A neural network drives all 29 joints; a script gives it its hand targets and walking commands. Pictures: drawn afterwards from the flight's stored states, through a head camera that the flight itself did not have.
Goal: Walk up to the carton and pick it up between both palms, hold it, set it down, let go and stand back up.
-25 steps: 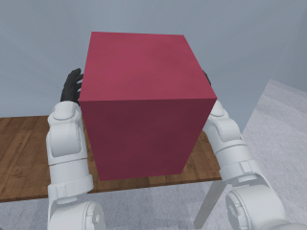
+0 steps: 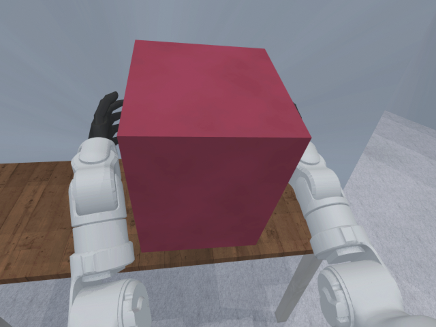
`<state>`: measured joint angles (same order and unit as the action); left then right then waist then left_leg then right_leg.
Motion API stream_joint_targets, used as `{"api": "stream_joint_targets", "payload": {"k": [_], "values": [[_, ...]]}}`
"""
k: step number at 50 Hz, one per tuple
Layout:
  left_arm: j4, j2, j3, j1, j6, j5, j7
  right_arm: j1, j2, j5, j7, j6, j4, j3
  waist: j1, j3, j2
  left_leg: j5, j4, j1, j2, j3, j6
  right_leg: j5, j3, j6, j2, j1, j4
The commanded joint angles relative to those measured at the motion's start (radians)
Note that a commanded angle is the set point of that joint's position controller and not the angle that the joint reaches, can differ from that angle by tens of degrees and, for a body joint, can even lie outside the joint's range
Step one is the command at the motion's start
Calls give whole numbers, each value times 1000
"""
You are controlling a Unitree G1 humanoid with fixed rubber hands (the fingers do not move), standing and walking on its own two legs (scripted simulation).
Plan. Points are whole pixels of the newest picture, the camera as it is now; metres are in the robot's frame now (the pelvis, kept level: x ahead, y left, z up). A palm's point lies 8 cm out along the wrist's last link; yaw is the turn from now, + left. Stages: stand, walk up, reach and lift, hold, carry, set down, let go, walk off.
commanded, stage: hold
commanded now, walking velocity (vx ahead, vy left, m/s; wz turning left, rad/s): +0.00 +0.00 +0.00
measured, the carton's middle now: (201, 153) +0.38 +0.01 +0.17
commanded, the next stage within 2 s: set down in 1.38 s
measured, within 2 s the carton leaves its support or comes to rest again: neither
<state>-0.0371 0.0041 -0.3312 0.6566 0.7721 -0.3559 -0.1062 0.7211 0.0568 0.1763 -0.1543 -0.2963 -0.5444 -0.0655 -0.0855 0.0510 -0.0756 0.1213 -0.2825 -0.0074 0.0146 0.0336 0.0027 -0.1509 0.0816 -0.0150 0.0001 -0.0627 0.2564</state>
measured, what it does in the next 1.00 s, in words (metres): stands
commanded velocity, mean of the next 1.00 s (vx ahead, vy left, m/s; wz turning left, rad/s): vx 0.00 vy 0.00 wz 0.00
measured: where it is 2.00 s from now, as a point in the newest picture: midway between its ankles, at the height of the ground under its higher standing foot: outside the picture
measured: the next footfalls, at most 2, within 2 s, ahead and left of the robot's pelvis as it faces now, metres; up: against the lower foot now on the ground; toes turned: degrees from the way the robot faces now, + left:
none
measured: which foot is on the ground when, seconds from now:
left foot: down 0.00-1.00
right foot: down 0.00-1.00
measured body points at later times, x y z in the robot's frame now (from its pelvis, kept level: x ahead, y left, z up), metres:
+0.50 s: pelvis +0.00 +0.00 +0.00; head -0.04 +0.02 +0.45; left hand +0.37 +0.17 +0.22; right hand +0.38 -0.16 +0.21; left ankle +0.04 +0.12 -0.75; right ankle +0.01 -0.11 -0.75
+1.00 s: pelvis +0.00 +0.00 +0.00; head -0.05 +0.03 +0.45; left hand +0.37 +0.17 +0.22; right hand +0.38 -0.15 +0.21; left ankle +0.04 +0.12 -0.75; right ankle +0.01 -0.11 -0.75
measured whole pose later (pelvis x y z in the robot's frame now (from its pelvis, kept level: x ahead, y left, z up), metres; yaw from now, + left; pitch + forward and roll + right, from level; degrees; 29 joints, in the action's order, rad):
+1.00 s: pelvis +0.00 +0.00 +0.00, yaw +0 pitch -10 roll +0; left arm -0.02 0.00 -0.33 0.65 0.77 -0.36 -0.12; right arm 0.72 0.05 0.18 -0.16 -0.29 -0.54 -0.06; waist -0.09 0.06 -0.08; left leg 0.12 -0.28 -0.02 0.02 0.03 0.00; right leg -0.15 0.09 -0.02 0.00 -0.08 0.25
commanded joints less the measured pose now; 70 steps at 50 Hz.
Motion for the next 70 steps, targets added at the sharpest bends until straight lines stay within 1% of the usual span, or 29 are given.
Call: {"api": "stream_joint_targets", "payload": {"k": [1, 2, 5, 11, 13, 20, 24, 27, 28, 29, 31, 35, 38, 40, 41, 42, 43, 44, 46, 47, 49, 51, 55, 56, 57, 61, 67, 69, 70], "values": [[35, 433, 399, 469, -39, 136, -104, 592, -462, 42, 101, 45, 217, 305, -15, -298, 71, -80, 36, -89, -27, 30, 5, 43, 25, 35, 46, -12, -33], [42, 436, 404, 465, -39, 140, -104, 610, -472, 52, 99, 50, 247, 327, 0, -319, 75, -108, 25, -93, -30, 31, 4, 70, 25, 35, 48, -23, -28], [54, 442, 411, 440, -33, 141, -107, 588, -463, 63, 89, 46, 247, 335, -19, -325, 74, -191, 2, -135, -33, 26, -7, 139, 26, 38, 49, -42, -31], [61, 413, 368, 421, -18, 111, -136, 539, -462, 75, 66, 11, 229, 351, -17, -245, 56, -202, 11, -103, -44, 30, -8, 205, 15, 52, 40, -73, -28], [112, 415, 404, 437, -24, 129, -135, 545, -472, 94, 60, 16, 279, 373, -20, -297, 90, -224, -5, -112, -51, 28, -21, 241, 15, 52, 36, -90, -15], [118, 425, 419, 432, -30, 126, -128, 553, -476, 87, 72, 27, 299, 377, -10, -288, 95, -203, 3, -115, -44, 29, -20, 183, 22, 45, 41, -64, -20], [89, 424, 422, 403, -27, 129, -121, 546, -461, 76, 65, 25, 294, 365, -17, -280, 75, -211, -4, -144, -38, 29, -15, 176, 26, 45, 48, -36, -27], [94, 423, 426, 430, -33, 150, -124, 561, -470, 77, 63, 25, 308, 362, -23, -292, 57, -163, 7, -125, -41, 27, -8, 182, 24, 54, 41, -34, -26], [77, 414, 403, 436, -32, 142, -127, 572, -477, 74, 64, 21, 296, 368, -11, -278, 36, -148, 13, -109, -42, 31, -1, 168, 22, 54, 42, -39, -32], [89, 420, 412, 463, -40, 152, -129, 569, -484, 69, 66, 24, 292, 359, -22, -294, 38, -128, 19, -108, -44, 31, 0, 154, 20, 57, 40, -34, -33], [57, 409, 381, 442, -39, 124, -130, 555, -473, 60, 70, 21, 263, 360, -1, -269, 44, -117, 27, -103, -46, 37, 4, 136, 16, 55, 35, -41, -35], [38, 405, 364, 456, -33, 118, -134, 578, -475, 50, 77, 28, 241, 329, 3, -245, 53, -72, 42, -77, -41, 34, 11, 95, 16, 51, 29, -19, -42], [59, 420, 397, 464, -33, 127, -127, 592, -474, 67, 75, 40, 268, 346, -9, -316, 88, -137, 13, -115, -42, 34, -3, 138, 21, 47, 38, -46, -28], [31, 407, 369, 454, -36, 111, -124, 568, -473, 49, 79, 32, 218, 333, -5, -258, 78, -99, 27, -90, -44, 39, 7, 99, 20, 48, 32, -25, -38], [55, 419, 385, 456, -39, 116, -123, 551, -470, 51, 80, 33, 212, 326, -19, -275, 82, -114, 28, -112, -40, 33, 0, 114, 25, 49, 38, -21, -30], [63, 417, 388, 465, -39, 123, -123, 574, -476, 60, 82, 40, 241, 335, -4, -285, 95, -117, 24, -105, -41, 35, -1, 104, 24, 46, 35, -22, -30], [65, 430, 406, 460, -40, 125, -119, 563, -464, 59, 86, 41, 224, 320, -21, -273, 106, -132, 23, -120, -33, 31, -11, 99, 29, 41, 43, -6, -30], [53, 427, 397, 450, -34, 118, -118, 574, -460, 61, 87, 42, 226, 323, -10, -267, 109, -135, 22, -114, -31, 29, -10, 90, 27, 38, 40, -14, -33], [38, 421, 395, 452, -35, 123, -119, 592, -453, 55, 86, 45, 239, 317, -16, -259, 83, -112, 23, -109, -32, 29, -8, 74, 31, 41, 44, -5, -38], [48, 421, 391, 452, -39, 122, -121, 554, -455, 47, 84, 38, 209, 311, -27, -237, 81, -122, 28, -105, -30, 29, -9, 88, 33, 43, 41, -10, -35], [57, 426, 408, 444, -39, 127, -122, 570, -452, 55, 83, 46, 249, 323, -24, -268, 90, -138, 19, -121, -32, 30, -13, 108, 28, 44, 40, -13, -33], [19, 410, 374, 452, -35, 113, -125, 561, -444, 47, 85, 34, 197, 307, -23, -226, 71, -97, 36, -99, -31, 32, -1, 71, 27, 44, 37, -2, -43], [67, 428, 408, 435, -46, 140, -120, 608, -463, 69, 78, 61, 307, 359, -11, -344, 64, -214, -8, -147, -39, 30, -8, 178, 28, 45, 49, -50, -26], [83, 430, 423, 441, -51, 141, -114, 585, -465, 66, 75, 58, 287, 357, -24, -331, 72, -229, -11, -154, -38, 27, -14, 186, 31, 46, 54, -39, -22], [73, 424, 409, 435, -46, 132, -114, 577, -473, 72, 72, 50, 277, 365, -14, -305, 71, -227, -10, -139, -42, 26, -11, 188, 25, 48, 46, -53, -27], [54, 408, 386, 466, -40, 124, -117, 574, -469, 53, 81, 38, 228, 336, -9, -243, 57, -90, 35, -86, -37, 30, 6, 70, 21, 49, 34, -15, -44], [83, 418, 405, 398, -31, 126, -117, 586, -471, 91, 68, 49, 323, 385, 8, -327, 73, -260, -19, -138, -46, 30, -8, 248, 20, 50, 47, -85, -13], [106, 416, 417, 408, -30, 131, -118, 556, -463, 96, 59, 35, 312, 384, -17, -313, 80, -251, -21, -150, -49, 28, -18, 248, 20, 54, 44, -74, -17], [123, 393, 405, 448, -32, 134, -117, 581, -453, 95, 59, 28, 309, 383, -7, -293, 81, -231, -22, -135, -51, 29, -6, 238, 19, 59, 40, -58, -14]]}}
